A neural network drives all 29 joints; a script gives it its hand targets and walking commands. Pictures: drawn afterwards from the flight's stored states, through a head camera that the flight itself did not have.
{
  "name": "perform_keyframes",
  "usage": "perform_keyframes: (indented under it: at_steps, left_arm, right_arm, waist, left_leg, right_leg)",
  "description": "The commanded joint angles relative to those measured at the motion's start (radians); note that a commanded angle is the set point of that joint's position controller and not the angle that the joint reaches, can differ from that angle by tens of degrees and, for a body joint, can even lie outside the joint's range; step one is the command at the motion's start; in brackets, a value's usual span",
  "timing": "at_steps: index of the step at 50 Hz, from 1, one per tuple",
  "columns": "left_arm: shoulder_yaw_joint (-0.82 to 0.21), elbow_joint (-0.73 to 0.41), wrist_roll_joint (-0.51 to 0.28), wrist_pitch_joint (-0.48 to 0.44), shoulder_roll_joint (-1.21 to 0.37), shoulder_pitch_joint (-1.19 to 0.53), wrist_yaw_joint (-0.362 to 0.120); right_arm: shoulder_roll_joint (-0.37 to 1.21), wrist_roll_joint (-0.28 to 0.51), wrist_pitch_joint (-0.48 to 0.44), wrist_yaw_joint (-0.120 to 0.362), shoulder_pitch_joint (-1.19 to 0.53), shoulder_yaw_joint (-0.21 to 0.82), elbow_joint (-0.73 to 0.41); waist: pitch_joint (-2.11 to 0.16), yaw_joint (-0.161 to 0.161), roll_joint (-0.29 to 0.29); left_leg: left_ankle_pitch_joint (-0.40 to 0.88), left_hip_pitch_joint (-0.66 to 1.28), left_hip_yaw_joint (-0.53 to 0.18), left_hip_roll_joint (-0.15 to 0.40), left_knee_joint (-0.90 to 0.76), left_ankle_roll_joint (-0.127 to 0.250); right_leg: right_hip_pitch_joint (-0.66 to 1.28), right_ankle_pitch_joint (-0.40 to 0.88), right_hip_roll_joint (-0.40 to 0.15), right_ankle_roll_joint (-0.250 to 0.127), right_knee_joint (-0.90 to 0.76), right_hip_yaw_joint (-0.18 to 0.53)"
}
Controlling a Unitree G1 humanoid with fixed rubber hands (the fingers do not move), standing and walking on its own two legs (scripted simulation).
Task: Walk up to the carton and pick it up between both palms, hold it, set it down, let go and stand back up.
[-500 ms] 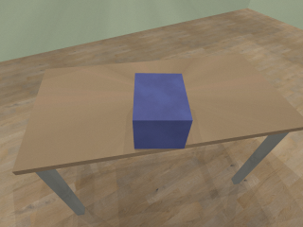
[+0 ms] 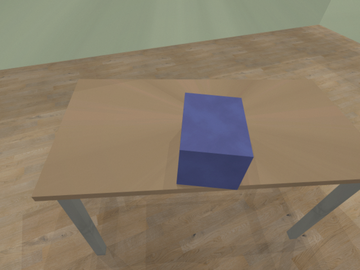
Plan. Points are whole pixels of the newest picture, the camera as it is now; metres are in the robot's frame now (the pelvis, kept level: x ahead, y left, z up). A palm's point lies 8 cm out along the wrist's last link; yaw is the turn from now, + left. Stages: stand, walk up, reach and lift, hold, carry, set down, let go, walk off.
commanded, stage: walk up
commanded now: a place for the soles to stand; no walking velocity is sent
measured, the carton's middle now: (210, 139) +0.49 -0.09 -0.01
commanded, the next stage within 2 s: reach and lift in 1.68 s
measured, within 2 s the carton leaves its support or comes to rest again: neither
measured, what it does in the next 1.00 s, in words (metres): steps on the spot: right foot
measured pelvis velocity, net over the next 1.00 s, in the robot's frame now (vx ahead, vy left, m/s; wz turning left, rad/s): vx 0.05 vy -0.03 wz -0.09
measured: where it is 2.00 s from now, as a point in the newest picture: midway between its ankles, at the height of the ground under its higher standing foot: outside the picture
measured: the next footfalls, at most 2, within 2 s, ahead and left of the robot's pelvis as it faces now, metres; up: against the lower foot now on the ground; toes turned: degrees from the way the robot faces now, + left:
right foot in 0.34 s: +0.13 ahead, -0.16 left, +0.00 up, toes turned -7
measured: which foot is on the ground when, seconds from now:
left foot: down 0.00-1.00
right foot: down 0.00-0.02, up 0.04-0.32, down 0.34-1.00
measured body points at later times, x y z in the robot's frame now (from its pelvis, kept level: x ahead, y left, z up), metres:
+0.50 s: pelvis +0.06 -0.03 +0.00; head +0.08 -0.04 +0.45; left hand +0.16 +0.21 -0.13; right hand +0.10 -0.30 -0.14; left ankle +0.05 +0.09 -0.72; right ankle +0.10 -0.16 -0.72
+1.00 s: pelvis +0.05 -0.03 +0.01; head +0.06 -0.03 +0.46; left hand +0.11 +0.24 -0.13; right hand +0.09 -0.30 -0.13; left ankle +0.05 +0.09 -0.72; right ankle +0.10 -0.16 -0.72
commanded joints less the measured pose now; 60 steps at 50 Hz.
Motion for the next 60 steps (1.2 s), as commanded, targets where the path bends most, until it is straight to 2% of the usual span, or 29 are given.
perform_keyframes:
  at_steps: [1,2,3,4,5,6,8,10,12,14,16,17,18,19,20,21,22,24,26,28,31,33,34,39,43,46,51,55,60]
  left_arm:
    - [0.016,-0.046,0.003,-0.016,0.120,-0.013,-0.012]
    - [0.010,-0.068,0.003,-0.011,0.096,0.005,-0.017]
    - [0.009,-0.097,0.003,-0.002,0.092,0.002,-0.013]
    - [0.015,-0.109,0.008,0.001,0.092,-0.006,-0.007]
    - [0.017,-0.117,0.014,-0.005,0.085,-0.023,-0.007]
    - [0.014,-0.115,0.015,-0.014,0.073,-0.011,-0.008]
    - [0.020,-0.112,0.015,-0.022,0.076,0.018,-0.010]
    - [0.010,-0.095,0.005,-0.011,0.031,0.052,-0.011]
    - [0.003,-0.104,-0.005,-0.006,0.006,0.042,-0.008]
    - [0.008,-0.105,-0.013,-0.009,0.006,0.034,-0.002]
    - [0.022,-0.107,-0.012,-0.011,0.033,0.028,0.006]
    - [0.026,-0.119,-0.012,-0.011,0.055,0.011,0.009]
    - [0.036,-0.131,-0.009,-0.011,0.072,-0.002,0.012]
    - [0.045,-0.151,-0.012,-0.013,0.118,-0.021,0.014]
    - [0.049,-0.152,-0.038,-0.009,0.148,-0.078,0.014]
    - [0.048,-0.155,-0.047,-0.010,0.141,-0.093,0.017]
    - [0.043,-0.149,-0.050,-0.009,0.143,-0.109,0.017]
    - [0.031,-0.164,-0.036,-0.009,0.144,-0.171,0.016]
    - [0.023,-0.160,-0.028,-0.013,0.117,-0.163,0.006]
    - [0.018,-0.160,-0.034,-0.017,0.096,-0.159,0.000]
    - [0.016,-0.144,-0.035,-0.019,0.098,-0.161,-0.001]
    - [0.015,-0.139,-0.027,-0.018,0.093,-0.161,-0.001]
    - [0.012,-0.137,-0.030,-0.021,0.096,-0.161,-0.001]
    - [0.009,-0.119,-0.030,-0.022,0.094,-0.154,0.001]
    - [0.007,-0.108,-0.031,-0.027,0.098,-0.145,0.001]
    - [0.003,-0.094,-0.029,-0.028,0.124,-0.125,0.005]
    - [-0.002,-0.091,-0.032,-0.029,0.134,-0.112,0.009]
    - [0.009,-0.113,-0.032,-0.024,0.164,-0.122,0.013]
    - [0.008,-0.127,-0.029,-0.014,0.158,-0.119,0.012]
  right_arm:
    - [-0.124,-0.006,-0.038,-0.003,0.112,-0.047,-0.050]
    - [-0.181,-0.003,-0.032,-0.008,0.201,-0.067,-0.031]
    - [-0.224,0.016,-0.023,-0.022,0.263,-0.084,-0.020]
    - [-0.217,0.019,-0.019,-0.037,0.264,-0.082,-0.021]
    - [-0.188,0.020,-0.021,-0.047,0.235,-0.075,-0.027]
    - [-0.175,0.008,-0.025,-0.051,0.200,-0.071,-0.039]
    - [-0.124,0.005,-0.031,-0.043,0.108,-0.054,-0.062]
    - [-0.103,0.004,-0.035,-0.038,0.052,-0.044,-0.068]
    - [-0.112,0.009,-0.028,-0.035,-0.018,-0.039,-0.072]
    - [-0.140,0.016,-0.014,-0.025,-0.032,-0.038,-0.061]
    - [-0.177,0.028,-0.001,-0.020,-0.047,-0.042,-0.063]
    - [-0.173,0.033,0.005,-0.018,-0.027,-0.039,-0.063]
    - [-0.162,0.036,0.009,-0.015,0.001,-0.033,-0.058]
    - [-0.117,0.041,0.020,-0.016,0.055,-0.019,-0.042]
    - [-0.077,0.044,0.037,-0.026,0.075,-0.010,-0.029]
    - [-0.082,0.029,0.049,-0.033,0.050,-0.013,-0.023]
    - [-0.094,0.024,0.051,-0.035,0.019,-0.021,-0.030]
    - [-0.093,0.027,0.036,-0.028,0.024,-0.016,-0.020]
    - [-0.119,0.034,0.018,-0.022,0.010,-0.019,-0.006]
    - [-0.142,0.036,0.010,-0.015,-0.036,-0.019,-0.002]
    - [-0.152,0.041,0.008,-0.014,-0.079,-0.022,0.000]
    - [-0.144,0.046,0.011,-0.014,-0.104,-0.023,0.000]
    - [-0.148,0.049,0.013,-0.013,-0.107,-0.025,0.004]
    - [-0.156,0.047,0.018,-0.011,-0.124,-0.025,0.011]
    - [-0.161,0.049,0.019,-0.008,-0.124,-0.026,0.016]
    - [-0.177,0.045,0.020,-0.007,-0.136,-0.028,0.019]
    - [-0.169,0.044,0.025,-0.006,-0.122,-0.023,0.028]
    - [-0.170,0.041,0.029,-0.012,-0.111,-0.027,0.017]
    - [-0.183,0.042,0.033,-0.012,-0.109,-0.029,0.005]
  waist:
    - [0.078,-0.071,0.072]
    - [0.031,-0.090,0.182]
    - [0.046,-0.109,0.233]
    - [0.074,-0.106,0.193]
    - [0.096,-0.095,0.134]
    - [0.060,-0.079,0.127]
    - [0.016,-0.032,0.104]
    - [-0.025,0.002,0.102]
    - [-0.003,0.022,0.121]
    - [0.007,0.024,0.164]
    - [0.018,0.039,0.122]
    - [0.001,0.025,0.083]
    - [-0.004,0.021,0.039]
    - [-0.030,-0.005,-0.079]
    - [-0.009,-0.023,-0.120]
    - [0.035,-0.015,-0.127]
    - [0.045,-0.015,-0.119]
    - [0.024,-0.041,-0.141]
    - [-0.042,-0.032,-0.092]
    - [-0.067,-0.007,-0.046]
    - [-0.058,0.005,0.042]
    - [-0.039,0.012,0.055]
    - [-0.029,0.013,0.036]
    - [0.009,0.010,0.064]
    - [0.015,0.002,0.021]
    - [0.011,0.009,0.044]
    - [0.010,0.000,-0.003]
    - [-0.016,-0.008,-0.036]
    - [-0.006,0.001,-0.011]
  left_leg:
    - [-0.028,0.251,-0.176,0.079,-0.147,0.058]
    - [-0.137,0.331,-0.446,0.236,-0.257,0.135]
    - [-0.173,0.349,-0.678,0.360,-0.366,0.227]
    - [-0.178,0.350,-0.706,0.411,-0.397,0.246]
    - [-0.042,0.341,-0.619,0.393,-0.378,0.229]
    - [0.065,0.331,-0.496,0.362,-0.363,0.204]
    - [0.158,0.252,-0.322,0.297,-0.355,0.158]
    - [0.355,0.185,-0.204,0.264,-0.318,0.163]
    - [0.496,0.074,-0.076,0.208,-0.256,0.142]
    - [0.506,0.013,-0.039,0.176,-0.198,0.122]
    - [0.467,-0.045,-0.057,0.181,-0.131,0.087]
    - [0.334,-0.073,-0.069,0.172,-0.137,0.063]
    - [0.163,-0.113,-0.059,0.147,-0.119,0.033]
    - [-0.099,-0.070,-0.026,0.082,-0.033,-0.006]
    - [-0.219,0.049,0.016,0.043,0.062,-0.028]
    - [-0.258,0.061,0.025,0.038,0.097,-0.031]
    - [-0.277,0.070,0.025,0.040,0.093,-0.030]
    - [-0.121,0.116,0.013,0.074,-0.037,-0.017]
    - [0.024,0.158,-0.023,0.095,-0.124,-0.002]
    - [0.021,0.135,-0.031,0.107,-0.155,0.009]
    - [0.119,0.123,-0.040,0.125,-0.192,0.016]
    - [0.112,0.111,-0.047,0.138,-0.217,0.024]
    - [0.103,0.118,-0.037,0.134,-0.215,0.026]
    - [0.002,0.085,-0.044,0.146,-0.269,0.029]
    - [-0.035,0.108,-0.026,0.146,-0.277,0.034]
    - [-0.066,0.125,-0.036,0.140,-0.292,0.037]
    - [-0.085,0.143,-0.006,0.124,-0.262,0.033]
    - [-0.075,0.167,0.036,0.106,-0.196,0.030]
    - [-0.131,0.139,0.020,0.128,-0.232,0.039]
  right_leg:
    - [-0.335,0.015,-0.082,-0.070,0.018,0.056]
    - [-0.433,-0.107,0.013,-0.026,0.247,0.023]
    - [-0.537,-0.237,0.046,-0.007,0.419,0.083]
    - [-0.604,-0.242,0.011,-0.008,0.530,0.152]
    - [-0.625,-0.192,-0.016,-0.008,0.579,0.196]
    - [-0.596,-0.130,-0.034,-0.002,0.569,0.206]
    - [-0.479,-0.041,-0.057,0.009,0.496,0.220]
    - [-0.373,0.029,-0.037,0.010,0.432,0.197]
    - [-0.256,0.102,-0.025,0.015,0.282,0.159]
    - [-0.169,0.230,0.015,0.011,0.181,0.098]
    - [-0.082,0.438,0.039,-0.002,0.043,0.085]
    - [-0.045,0.484,0.019,-0.013,0.023,0.117]
    - [-0.010,0.533,-0.044,-0.028,0.011,0.178]
    - [-0.051,0.519,-0.195,-0.078,-0.060,0.351]
    - [-0.219,0.460,-0.274,-0.162,-0.132,0.421]
    - [-0.291,0.390,-0.303,-0.187,-0.185,0.477]
    - [-0.325,0.363,-0.281,-0.180,-0.202,0.468]
    - [-0.311,0.452,-0.223,-0.144,-0.150,0.379]
    - [-0.251,0.485,-0.169,-0.105,-0.091,0.321]
    - [-0.201,0.386,-0.123,-0.080,-0.073,0.279]
    - [-0.172,0.473,-0.094,-0.068,-0.023,0.245]
    - [-0.179,0.441,-0.081,-0.058,-0.019,0.228]
    - [-0.199,0.424,-0.079,-0.059,-0.026,0.239]
    - [-0.209,0.355,-0.067,-0.054,-0.048,0.245]
    - [-0.239,0.307,-0.067,-0.053,-0.070,0.258]
    - [-0.255,0.282,-0.055,-0.033,-0.061,0.252]
    - [-0.289,0.243,-0.066,-0.035,-0.093,0.292]
    - [-0.319,0.301,-0.087,-0.056,-0.100,0.346]
    - [-0.339,0.217,-0.057,-0.048,-0.079,0.344]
